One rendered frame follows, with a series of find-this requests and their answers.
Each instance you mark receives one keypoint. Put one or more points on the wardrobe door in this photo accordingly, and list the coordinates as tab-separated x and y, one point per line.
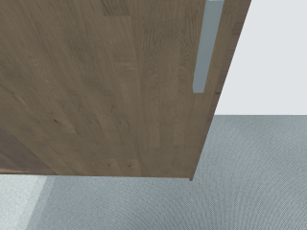
15	155
105	87

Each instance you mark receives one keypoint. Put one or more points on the handle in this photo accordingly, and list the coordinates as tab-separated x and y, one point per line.
210	24

